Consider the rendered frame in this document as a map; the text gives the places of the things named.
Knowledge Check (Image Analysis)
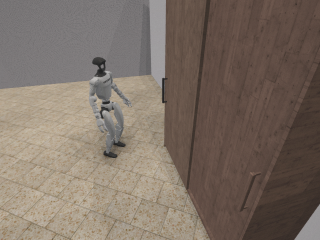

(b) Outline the right robot shin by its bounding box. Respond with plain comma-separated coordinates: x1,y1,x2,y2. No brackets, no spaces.
106,134,115,153

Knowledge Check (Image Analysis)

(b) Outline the wardrobe door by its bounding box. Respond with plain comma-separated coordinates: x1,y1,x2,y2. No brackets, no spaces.
164,0,211,190
189,0,320,240

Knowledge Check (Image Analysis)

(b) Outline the robot left forearm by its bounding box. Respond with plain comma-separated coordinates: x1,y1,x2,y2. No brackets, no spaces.
113,85,125,98

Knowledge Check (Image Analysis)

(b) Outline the handle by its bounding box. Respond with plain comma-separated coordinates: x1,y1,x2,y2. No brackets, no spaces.
237,172,256,212
162,78,168,103

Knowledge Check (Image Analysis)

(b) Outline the robot left hand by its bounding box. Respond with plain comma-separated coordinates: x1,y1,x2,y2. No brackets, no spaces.
122,96,132,107

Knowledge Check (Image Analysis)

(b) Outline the robot right hand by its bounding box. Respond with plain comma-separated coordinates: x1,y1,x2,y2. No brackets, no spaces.
96,118,108,133

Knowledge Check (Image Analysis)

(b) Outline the right robot upper arm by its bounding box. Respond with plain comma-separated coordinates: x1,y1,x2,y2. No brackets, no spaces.
89,77,99,102

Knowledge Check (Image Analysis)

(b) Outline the robot left thigh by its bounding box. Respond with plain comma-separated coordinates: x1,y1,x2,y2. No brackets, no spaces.
112,102,124,130

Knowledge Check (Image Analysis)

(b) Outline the robot right forearm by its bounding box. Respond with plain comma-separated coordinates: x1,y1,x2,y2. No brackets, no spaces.
89,97,101,119

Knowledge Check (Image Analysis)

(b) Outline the left robot upper arm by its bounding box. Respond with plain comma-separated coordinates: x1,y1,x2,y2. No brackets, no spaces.
105,71,116,89

